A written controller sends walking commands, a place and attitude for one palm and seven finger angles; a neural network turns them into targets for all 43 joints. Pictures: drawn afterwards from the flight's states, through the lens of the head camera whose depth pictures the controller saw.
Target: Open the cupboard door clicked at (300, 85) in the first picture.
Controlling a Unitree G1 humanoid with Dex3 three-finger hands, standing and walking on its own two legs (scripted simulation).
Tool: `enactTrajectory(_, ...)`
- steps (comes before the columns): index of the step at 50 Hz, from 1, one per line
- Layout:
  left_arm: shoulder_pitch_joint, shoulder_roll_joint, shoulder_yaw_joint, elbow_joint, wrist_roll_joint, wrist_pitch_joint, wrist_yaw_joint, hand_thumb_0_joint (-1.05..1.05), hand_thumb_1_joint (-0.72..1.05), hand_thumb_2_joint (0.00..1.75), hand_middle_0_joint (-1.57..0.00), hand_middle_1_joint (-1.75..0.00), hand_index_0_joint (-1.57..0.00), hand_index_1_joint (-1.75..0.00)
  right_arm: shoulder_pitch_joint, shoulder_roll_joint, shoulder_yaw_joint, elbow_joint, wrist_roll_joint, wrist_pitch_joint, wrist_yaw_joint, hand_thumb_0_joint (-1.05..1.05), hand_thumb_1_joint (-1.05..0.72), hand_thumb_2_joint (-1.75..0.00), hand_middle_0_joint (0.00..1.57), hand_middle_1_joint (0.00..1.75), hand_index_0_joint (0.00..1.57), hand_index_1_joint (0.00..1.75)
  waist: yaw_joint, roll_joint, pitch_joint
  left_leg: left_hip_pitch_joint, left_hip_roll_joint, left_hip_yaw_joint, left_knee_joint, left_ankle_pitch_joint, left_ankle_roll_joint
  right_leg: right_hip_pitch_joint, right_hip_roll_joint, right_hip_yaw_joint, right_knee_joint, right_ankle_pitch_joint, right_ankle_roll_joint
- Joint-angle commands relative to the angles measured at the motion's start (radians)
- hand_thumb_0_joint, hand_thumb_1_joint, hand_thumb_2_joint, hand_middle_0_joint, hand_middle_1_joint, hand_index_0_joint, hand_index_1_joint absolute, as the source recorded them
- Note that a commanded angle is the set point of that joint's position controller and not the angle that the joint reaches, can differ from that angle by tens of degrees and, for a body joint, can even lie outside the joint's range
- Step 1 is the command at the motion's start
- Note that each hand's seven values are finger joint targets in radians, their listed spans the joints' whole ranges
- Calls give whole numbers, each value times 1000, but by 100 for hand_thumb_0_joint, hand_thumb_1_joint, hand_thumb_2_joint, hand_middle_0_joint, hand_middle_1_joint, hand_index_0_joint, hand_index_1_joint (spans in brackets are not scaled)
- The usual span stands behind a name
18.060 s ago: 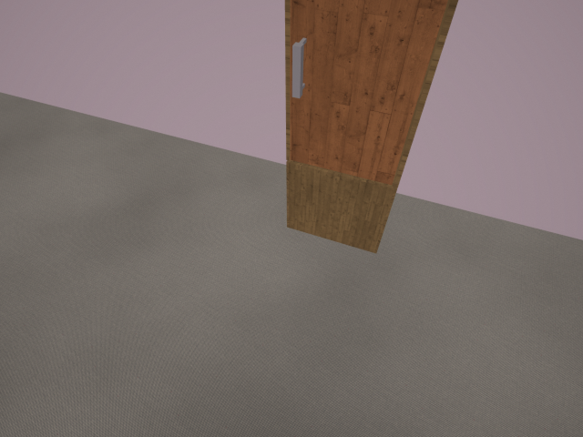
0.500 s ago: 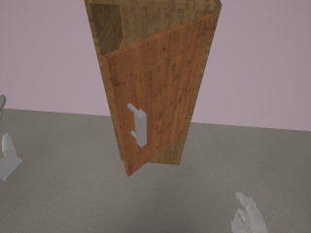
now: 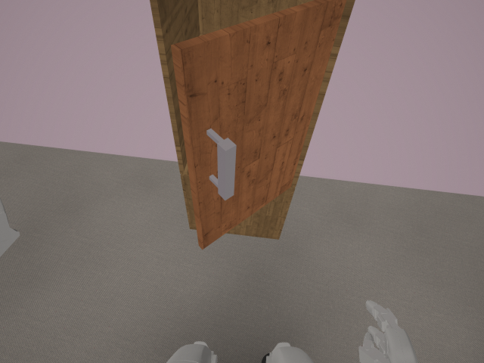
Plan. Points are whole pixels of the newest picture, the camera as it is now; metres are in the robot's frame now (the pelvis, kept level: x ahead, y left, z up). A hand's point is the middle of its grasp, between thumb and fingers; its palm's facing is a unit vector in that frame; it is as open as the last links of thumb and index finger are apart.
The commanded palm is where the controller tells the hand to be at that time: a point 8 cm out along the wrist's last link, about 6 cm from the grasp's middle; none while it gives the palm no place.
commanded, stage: step back with the hand held close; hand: left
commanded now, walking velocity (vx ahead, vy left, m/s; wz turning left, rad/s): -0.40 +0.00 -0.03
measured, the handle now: (219, 165) +0.45 +0.07 +0.05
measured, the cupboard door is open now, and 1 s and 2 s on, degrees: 46 46 46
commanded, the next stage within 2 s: stop stepping back and stand still in 0.36 s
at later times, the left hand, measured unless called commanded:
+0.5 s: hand (21, 286) +0.16 +0.22 +0.20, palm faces +0.30 -0.84 -0.45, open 7.4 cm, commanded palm +0.10 +0.27 +0.21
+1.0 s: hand out of the picture +0.10 +0.23 +0.19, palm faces +0.39 -0.82 -0.42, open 7.4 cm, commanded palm +0.04 +0.27 +0.21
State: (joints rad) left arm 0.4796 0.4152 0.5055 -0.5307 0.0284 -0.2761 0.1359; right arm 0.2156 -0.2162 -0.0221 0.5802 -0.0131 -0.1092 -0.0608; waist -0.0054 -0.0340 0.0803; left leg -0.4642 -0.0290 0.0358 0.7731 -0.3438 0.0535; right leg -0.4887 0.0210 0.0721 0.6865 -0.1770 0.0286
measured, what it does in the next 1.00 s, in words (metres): walks backwards: right foot, then left foot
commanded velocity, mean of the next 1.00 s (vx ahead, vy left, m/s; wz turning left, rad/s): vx -0.09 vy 0.02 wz -0.01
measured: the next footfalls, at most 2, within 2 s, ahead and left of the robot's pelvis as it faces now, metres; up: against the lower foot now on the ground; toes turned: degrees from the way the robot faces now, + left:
right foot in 0.42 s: -0.09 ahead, -0.11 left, +0.00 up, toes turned -9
left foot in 0.54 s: +0.04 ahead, +0.07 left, +0.00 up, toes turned -5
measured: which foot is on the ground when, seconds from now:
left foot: down 0.00-0.42, up 0.44-0.52, down 0.54-0.74, up 0.76-0.94, down 0.96-1.00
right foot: down 0.00-0.12, up 0.14-0.40, down 0.42-1.00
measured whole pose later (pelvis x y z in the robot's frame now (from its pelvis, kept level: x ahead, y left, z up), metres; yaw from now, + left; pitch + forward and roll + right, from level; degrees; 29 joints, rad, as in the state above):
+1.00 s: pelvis -0.13 -0.01 +0.03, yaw -5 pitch +0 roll +0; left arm 0.50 0.36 0.39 -0.42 -0.01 -0.20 0.15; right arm 0.30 -0.25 -0.02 0.71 -0.01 -0.15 -0.09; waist -0.01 -0.01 -0.04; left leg -0.24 0.05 0.01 0.52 -0.27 -0.03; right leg -0.25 0.01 -0.08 0.54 -0.29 -0.04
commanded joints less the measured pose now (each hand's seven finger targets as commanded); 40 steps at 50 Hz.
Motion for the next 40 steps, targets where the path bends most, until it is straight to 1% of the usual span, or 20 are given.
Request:
enactTrajectory(1,-7,211,99,-231,-36,-53,32,0,90,90,-20,-30,-20,-30,-67,-107,-46,-126,3,-34,2,0,-90,-90,20,30,20,30,-12,-143,-212,100,16,-68,4,-101,-30,37,-268,283,-321,-45,-154)
enactTrajectory(4,48,217,118,-281,-44,-59,42,0,90,90,-20,-30,-20,-30,-85,-128,-51,-138,7,-26,-9,0,-90,-90,20,30,20,30,-15,55,-204,120,96,-176,-240,-142,11,-5,-143,137,-162,-98,-83)
enactTrajectory(6,42,193,147,-321,-23,-76,47,0,90,90,-20,-30,-20,-30,-121,-150,-57,-160,-16,-52,-24,0,-90,-90,20,30,20,30,-5,423,-202,-301,382,-457,-623,-358,131,341,78,-47,369,-179,2)
enactTrajectory(8,17,215,153,-271,-30,-70,46,0,90,90,-20,-30,-20,-30,-109,-122,-76,-121,-4,-82,-25,0,-90,-90,20,30,20,30,-3,214,-195,-236,409,-413,-619,-276,146,268,88,13,613,-281,-4)
enactTrajectory(10,33,173,116,-238,-56,-54,47,0,90,90,-20,-30,-20,-30,-104,-113,-71,-93,-4,-110,-13,0,-90,-90,20,30,20,30,8,158,-192,31,343,-308,-519,-21,127,84,45,-16,479,-323,-7)
enactTrajectory(16,-82,121,-31,-214,-63,-26,32,0,90,90,-20,-30,-20,-30,-100,-112,-40,-41,-11,-120,-7,0,-90,-90,20,30,20,30,8,287,-229,256,285,-189,-615,-14,10,207,30,-124,-105,-353,-50)
enactTrajectory(18,-68,148,-21,-206,-75,-29,22,0,90,90,-20,-30,-20,-30,-101,-106,-36,-39,-16,-103,-4,0,-90,-90,20,30,20,30,16,231,-246,326,240,-131,-504,170,-39,236,-19,-82,-390,-206,-81)
enactTrajectory(20,-80,245,45,-222,-84,-44,18,0,90,90,-20,-30,-20,-30,-115,-87,-26,-47,-11,-72,-12,0,-90,-90,20,30,20,30,13,-43,-239,396,135,-29,-175,173,-80,82,-248,149,-490,41,-161)
enactTrajectory(21,-84,293,91,-230,-79,-53,24,0,90,90,-20,-30,-20,-30,-138,-78,-14,-62,-21,-78,-19,0,-90,-90,20,30,20,30,32,-105,-227,335,84,11,-42,75,-88,63,-331,159,-488,205,-176)
enactTrajectory(22,-114,299,85,-262,-67,-56,21,0,90,90,-20,-30,-20,-30,-137,-73,-7,-59,-20,-89,-25,0,-90,-90,20,30,20,30,32,-115,-261,275,41,0,34,11,-92,127,-333,126,-417,399,-189)
enactTrajectory(23,-78,267,72,-236,-68,-32,11,0,90,90,-20,-30,-20,-30,-140,-69,-13,-76,1,-86,-31,0,-90,-90,20,30,20,30,18,-226,-254,176,19,-24,30,22,-85,239,-279,50,-320,623,-168)
enactTrajectory(24,-7,254,84,-208,-69,-4,8,0,90,90,-20,-30,-20,-30,-139,-60,2,-102,11,-72,-37,0,-90,-90,20,30,20,30,6,-210,-243,149,27,0,-84,111,-82,311,-230,-21,-238,689,-124)
enactTrajectory(25,43,228,79,-203,-79,20,5,0,90,90,-20,-30,-20,-30,-129,-71,6,-105,15,-62,-45,0,-90,-90,20,30,20,30,-13,-86,-244,233,17,9,-244,321,-77,290,-158,-85,-147,603,-65)
enactTrajectory(26,85,225,90,-215,-89,33,4,0,90,90,-20,-30,-20,-30,-129,-100,-4,-110,14,-60,-48,0,-90,-90,20,30,20,30,-4,118,-279,378,91,-79,-367,646,-49,202,-62,-131,-55,342,-6)
enactTrajectory(27,110,228,80,-230,-92,33,-1,0,90,90,-20,-30,-20,-30,-126,-125,-20,-122,18,-70,-39,0,-90,-90,20,30,20,30,10,329,-305,436,204,-219,-465,715,-19,155,7,-127,52,-165,-5)
enactTrajectory(29,156,233,96,-234,-92,16,7,0,90,90,-20,-30,-20,-30,-102,-112,-15,-117,-5,-98,-23,0,-90,-90,20,30,20,30,19,316,-303,385,278,-333,-563,388,27,142,21,-61,131,-407,-24)
enactTrajectory(33,212,217,99,-244,-89,34,33,0,90,90,-20,-30,-20,-30,-109,-120,-9,-135,0,-96,-23,0,-90,-90,20,30,20,30,9,262,-193,73,190,-183,-657,-196,-1,387,28,-157,-143,-276,-40)
enactTrajectory(35,210,220,91,-187,-73,38,32,0,90,90,-20,-30,-20,-30,-111,-123,-17,-139,-4,-66,-25,0,-90,-90,20,30,20,30,-8,148,-120,-21,87,-71,-440,-193,-42,376,-47,-83,-351,-301,-73)
enactTrajectory(37,109,264,115,-218,-74,21,38,0,90,90,-20,-30,-20,-30,-100,-125,-27,-115,-12,-49,-19,0,-90,-90,20,30,20,30,4,-134,-118,88,18,-55,103,-20,-76,24,-379,340,-608,-556,-199)
enactTrajectory(40,-5,191,48,-98,-52,18,36,0,90,90,-20,-30,-20,-30,-32,-113,-21,-61,-3,-65,-25,0,-90,-90,20,30,20,30,-30,-75,-102,71,85,-51,157,12,-64,26,-297,142,-506,-424,-151)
